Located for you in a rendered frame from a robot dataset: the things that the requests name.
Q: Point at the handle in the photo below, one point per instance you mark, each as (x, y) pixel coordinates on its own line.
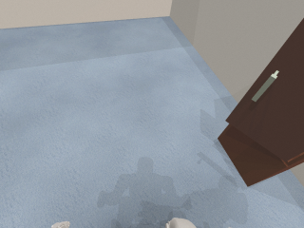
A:
(265, 86)

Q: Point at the right robot thigh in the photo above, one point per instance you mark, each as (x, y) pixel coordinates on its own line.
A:
(179, 223)

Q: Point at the cupboard door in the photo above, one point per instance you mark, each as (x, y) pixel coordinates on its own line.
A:
(276, 119)

